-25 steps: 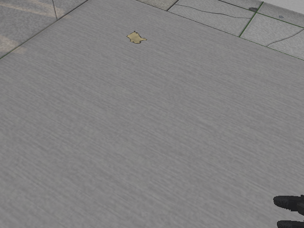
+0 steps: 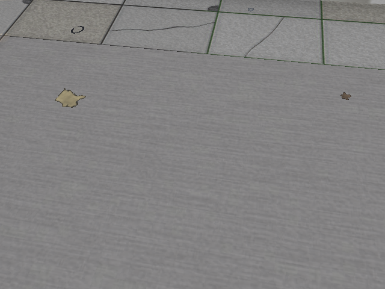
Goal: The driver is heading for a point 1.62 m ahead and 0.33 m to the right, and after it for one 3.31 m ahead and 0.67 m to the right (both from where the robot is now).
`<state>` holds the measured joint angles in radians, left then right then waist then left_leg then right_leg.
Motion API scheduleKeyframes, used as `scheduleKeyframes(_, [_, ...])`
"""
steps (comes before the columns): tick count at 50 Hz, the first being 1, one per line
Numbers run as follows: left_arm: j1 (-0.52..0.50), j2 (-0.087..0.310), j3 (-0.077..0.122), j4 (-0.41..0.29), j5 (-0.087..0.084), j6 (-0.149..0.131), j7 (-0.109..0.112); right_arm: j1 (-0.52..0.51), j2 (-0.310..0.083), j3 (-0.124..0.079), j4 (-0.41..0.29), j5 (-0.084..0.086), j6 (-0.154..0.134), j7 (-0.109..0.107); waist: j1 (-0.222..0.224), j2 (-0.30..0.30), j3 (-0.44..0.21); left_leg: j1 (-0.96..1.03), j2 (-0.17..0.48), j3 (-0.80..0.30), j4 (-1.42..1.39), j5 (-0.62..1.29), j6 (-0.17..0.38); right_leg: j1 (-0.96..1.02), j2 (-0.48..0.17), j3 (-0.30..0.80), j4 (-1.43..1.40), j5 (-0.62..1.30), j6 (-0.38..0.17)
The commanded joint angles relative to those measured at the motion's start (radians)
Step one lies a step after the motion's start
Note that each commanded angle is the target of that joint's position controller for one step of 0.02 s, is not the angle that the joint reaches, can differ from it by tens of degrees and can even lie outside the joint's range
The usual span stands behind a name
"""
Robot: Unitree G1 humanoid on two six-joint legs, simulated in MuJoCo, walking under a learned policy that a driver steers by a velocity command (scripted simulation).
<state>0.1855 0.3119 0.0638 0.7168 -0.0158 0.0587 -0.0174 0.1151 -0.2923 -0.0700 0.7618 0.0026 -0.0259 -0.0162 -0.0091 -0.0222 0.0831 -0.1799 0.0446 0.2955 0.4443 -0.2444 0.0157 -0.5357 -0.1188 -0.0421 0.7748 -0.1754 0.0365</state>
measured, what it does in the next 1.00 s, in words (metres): walks ahead, turning right: right foot, then left foot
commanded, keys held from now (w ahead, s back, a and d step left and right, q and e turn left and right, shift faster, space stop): e+shift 0.52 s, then shift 0.04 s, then q+shift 0.44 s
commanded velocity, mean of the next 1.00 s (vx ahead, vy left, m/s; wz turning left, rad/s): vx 0.03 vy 0.00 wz -0.43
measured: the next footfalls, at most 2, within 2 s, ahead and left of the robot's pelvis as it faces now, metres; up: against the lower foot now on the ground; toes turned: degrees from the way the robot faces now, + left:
right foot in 0.04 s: +0.13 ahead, -0.12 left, +0.00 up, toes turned -8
left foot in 0.52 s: +0.23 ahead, +0.07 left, +0.00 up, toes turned -39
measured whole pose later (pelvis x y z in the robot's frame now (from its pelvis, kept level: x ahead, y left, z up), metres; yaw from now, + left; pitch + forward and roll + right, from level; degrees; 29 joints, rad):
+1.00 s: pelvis +0.12 +0.00 +0.01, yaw -22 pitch +2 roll +0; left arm 0.15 0.26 0.06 0.65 0.02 0.02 0.04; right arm 0.20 -0.34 -0.10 0.76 0.04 0.04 -0.01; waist -0.03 0.03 0.06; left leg -0.50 -0.04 -0.08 0.98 -0.46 -0.07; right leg -0.16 0.01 0.01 0.41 -0.29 -0.01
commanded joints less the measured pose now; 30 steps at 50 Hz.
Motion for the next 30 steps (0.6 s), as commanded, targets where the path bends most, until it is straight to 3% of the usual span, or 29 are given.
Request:
scheduleKeyframes(1, [0.071,0.104,0.044,-0.064,0.005,0.005,-0.013,-0.096,-0.14,-0.039,-0.062,0.031,0.008,-0.002,0.064,0.091,-0.13,0.035,0.288,-0.096,-0.01,0.321,0.125,0.17,0.027,-0.043,-0.112,-0.007,-0.059])
scheduleKeyframes(2, [0.113,0.123,0.059,-0.055,0.012,0.003,-0.006,-0.073,-0.117,-0.036,-0.048,0.038,0.014,0.0,0.076,0.043,-0.133,0.02,0.249,-0.069,0.114,0.299,0.076,0.236,0.059,-0.037,-0.184,0.043,-0.094])
scheduleKeyframes(3, [0.175,0.222,0.093,-0.054,0.016,-0.006,0.01,-0.022,-0.107,-0.037,-0.041,0.02,0.022,0.002,0.087,-0.156,-0.108,-0.106,0.146,-0.03,0.372,0.112,-0.004,0.343,0.004,0.137,-0.301,0.504,-0.165])
scheduleKeyframes(4, [0.149,0.343,0.115,-0.081,0.028,-0.018,0.019,-0.019,-0.076,-0.027,-0.091,-0.022,0.027,0.002,0.025,-0.396,-0.107,-0.455,-0.06,-0.08,0.685,-0.427,-0.102,0.502,-0.163,0.547,-0.367,0.654,-0.353])
scheduleKeyframes(5, [0.166,0.294,0.099,-0.101,0.045,-0.054,0.001,-0.059,-0.091,-0.022,-0.099,-0.033,0.028,0.001,0.061,-0.237,-0.262,-0.499,-0.085,-0.332,0.814,-0.462,-0.083,0.533,-0.212,0.689,-0.434,0.411,-0.407])
scheduleKeyframes(6, [0.131,0.269,0.092,-0.11,0.036,-0.079,-0.008,-0.096,-0.103,-0.026,-0.105,-0.006,0.026,0.0,0.053,-0.144,-0.247,-0.533,-0.073,-0.38,0.823,-0.38,-0.05,0.525,-0.198,0.636,-0.461,0.281,-0.377])
scheduleKeyframes(7, [0.086,0.236,0.086,-0.116,0.01,-0.087,-0.002,-0.109,-0.1,-0.028,-0.093,-0.003,0.022,-0.009,0.032,-0.065,-0.206,-0.545,-0.052,-0.399,0.778,-0.29,-0.031,0.496,-0.152,0.574,-0.46,0.191,-0.323])
scheduleKeyframes(8, [0.039,0.202,0.077,-0.127,-0.009,-0.081,0.011,-0.118,-0.115,-0.032,-0.089,-0.014,0.019,-0.017,0.016,-0.054,-0.187,-0.545,-0.038,-0.414,0.718,-0.222,-0.027,0.462,-0.131,0.537,-0.453,0.167,-0.292])
scheduleKeyframes(10, [-0.007,0.167,0.066,-0.159,-0.002,-0.062,0.041,-0.129,-0.119,-0.036,-0.081,-0.016,0.013,-0.016,-0.004,-0.083,-0.212,-0.453,-0.055,-0.423,0.626,-0.141,-0.035,0.409,-0.07,0.469,-0.441,0.22,-0.251])
scheduleKeyframes(11, [-0.001,0.17,0.069,-0.167,0.003,-0.055,0.051,-0.125,-0.099,-0.032,-0.074,-0.011,0.01,-0.012,-0.003,-0.075,-0.232,-0.434,-0.074,-0.421,0.576,-0.119,-0.045,0.42,-0.053,0.455,-0.429,0.263,-0.244])
scheduleKeyframes(14, [0.024,0.191,0.08,-0.179,-0.002,-0.04,0.068,-0.136,-0.066,-0.02,-0.065,0.0,0.009,-0.006,0.01,-0.063,-0.249,-0.404,-0.11,-0.434,0.427,-0.092,-0.08,0.432,-0.033,0.475,-0.406,0.279,-0.242])
scheduleKeyframes(21, [-0.012,0.19,0.084,-0.218,0.0,-0.012,0.064,-0.123,-0.095,-0.028,-0.053,0.005,0.001,0.009,0.031,-0.152,-0.206,-0.279,-0.134,-0.455,0.22,-0.054,-0.081,0.347,0.014,0.589,-0.391,0.118,-0.212])
scheduleKeyframes(24, [-0.054,0.185,0.082,-0.239,-0.007,-0.004,0.057,-0.055,-0.12,-0.042,-0.039,0.008,-0.013,0.018,0.004,-0.169,-0.204,-0.14,-0.121,-0.443,0.031,0.002,-0.057,0.31,0.05,0.63,-0.35,0.114,-0.183])
scheduleKeyframes(25, [-0.07,0.173,0.077,-0.245,-0.012,-0.002,0.055,-0.014,-0.133,-0.05,-0.026,0.007,-0.015,0.018,-0.016,-0.149,-0.204,-0.044,-0.088,-0.434,-0.084,0.098,-0.043,0.264,0.089,0.61,-0.311,0.051,-0.155])
scheduleKeyframes(26, [-0.007,0.12,0.061,-0.239,-0.009,0.002,0.05,-0.008,-0.183,-0.063,-0.031,-0.003,-0.008,0.012,0.019,-0.01,-0.239,0.086,0.084,-0.565,-0.136,0.106,0.019,0.173,0.168,0.518,-0.167,-0.253,-0.111])
scheduleKeyframes(27, [0.035,0.092,0.051,-0.251,-0.009,-0.002,0.048,-0.04,-0.24,-0.065,-0.043,-0.03,0.006,0.005,0.073,0.253,-0.199,0.112,0.262,-0.803,-0.175,0.215,0.157,-0.007,0.317,0.294,0.047,-0.458,-0.059])
scheduleKeyframes(28, [0.036,0.183,0.072,-0.249,0.011,-0.018,0.042,-0.049,-0.202,-0.059,-0.057,-0.051,0.001,0.005,0.063,0.264,-0.169,0.036,0.346,-0.901,-0.189,0.217,0.246,-0.063,0.234,0.273,0.258,-0.433,-0.016])
scheduleKeyframes(29, [0.032,0.221,0.082,-0.221,0.013,-0.021,0.042,-0.084,-0.149,-0.044,-0.075,-0.038,0.0,0.001,0.061,0.186,-0.148,-0.001,0.295,-0.809,-0.162,0.202,0.239,-0.036,0.203,0.262,0.34,-0.37,0.001])
scheduleKeyframes(30, [0.029,0.201,0.078,-0.196,0.017,-0.017,0.046,-0.099,-0.12,-0.033,-0.077,-0.021,0.004,-0.002,0.055,0.13,-0.127,-0.019,0.219,-0.712,-0.144,0.176,0.202,-0.019,0.201,0.254,0.381,-0.321,0.017])
Over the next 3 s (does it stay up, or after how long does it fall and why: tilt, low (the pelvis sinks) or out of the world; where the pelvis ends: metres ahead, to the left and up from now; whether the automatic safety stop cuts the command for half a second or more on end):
stays up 0.34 -0.03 0.00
